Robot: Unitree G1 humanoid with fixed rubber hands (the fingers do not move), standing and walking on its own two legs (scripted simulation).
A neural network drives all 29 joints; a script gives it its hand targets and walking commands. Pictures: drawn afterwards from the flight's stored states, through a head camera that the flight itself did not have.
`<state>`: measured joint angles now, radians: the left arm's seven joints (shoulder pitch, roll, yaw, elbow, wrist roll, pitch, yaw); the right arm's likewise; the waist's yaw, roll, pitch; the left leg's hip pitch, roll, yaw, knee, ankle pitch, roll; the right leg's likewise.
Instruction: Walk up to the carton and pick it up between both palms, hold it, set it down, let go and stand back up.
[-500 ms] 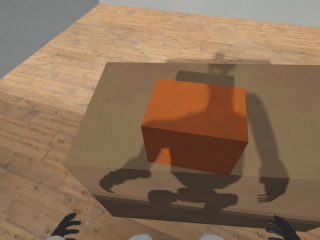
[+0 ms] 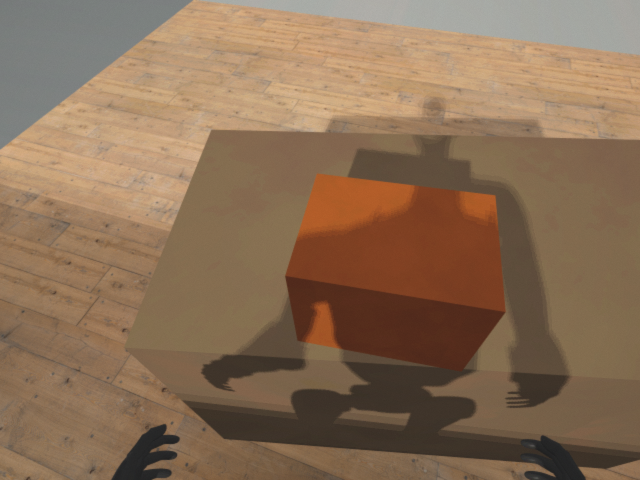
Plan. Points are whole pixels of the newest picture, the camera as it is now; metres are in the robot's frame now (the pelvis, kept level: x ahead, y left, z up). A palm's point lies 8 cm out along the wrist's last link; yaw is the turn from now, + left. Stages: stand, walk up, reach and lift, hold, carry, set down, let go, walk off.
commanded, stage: reach and lift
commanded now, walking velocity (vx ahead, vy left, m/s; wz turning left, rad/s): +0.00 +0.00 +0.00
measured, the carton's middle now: (389, 273) +0.39 -0.06 +0.00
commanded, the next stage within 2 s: none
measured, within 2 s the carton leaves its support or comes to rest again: neither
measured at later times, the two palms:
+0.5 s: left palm (120, 447) +0.17 +0.26 -0.03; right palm (559, 455) +0.17 -0.23 -0.04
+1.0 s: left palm (130, 462) +0.15 +0.23 +0.01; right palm (573, 466) +0.15 -0.22 +0.01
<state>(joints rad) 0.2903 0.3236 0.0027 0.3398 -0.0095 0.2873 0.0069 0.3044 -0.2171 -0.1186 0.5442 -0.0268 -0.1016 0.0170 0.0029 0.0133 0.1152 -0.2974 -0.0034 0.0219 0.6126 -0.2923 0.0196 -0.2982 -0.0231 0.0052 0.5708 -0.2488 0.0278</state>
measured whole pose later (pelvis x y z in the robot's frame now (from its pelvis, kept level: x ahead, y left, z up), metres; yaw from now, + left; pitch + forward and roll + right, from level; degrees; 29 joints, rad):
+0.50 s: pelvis +0.04 +0.01 +0.01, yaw +0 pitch -3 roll -1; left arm 0.42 0.32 0.00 0.26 -0.16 0.02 0.00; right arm 0.35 -0.15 -0.11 0.51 0.00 -0.24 -0.02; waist 0.01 0.01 0.03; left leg -0.12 0.00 0.02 0.45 -0.28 0.02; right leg -0.10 -0.02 0.00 0.36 -0.21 0.04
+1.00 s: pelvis +0.01 +0.01 +0.01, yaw +0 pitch -6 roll -1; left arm 0.48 0.32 -0.10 0.14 -0.26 -0.13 0.01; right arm 0.46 -0.11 -0.09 0.18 0.09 -0.18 -0.05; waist 0.01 0.01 0.02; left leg -0.10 0.00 0.02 0.45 -0.25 0.02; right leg -0.08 -0.02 0.00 0.36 -0.17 0.03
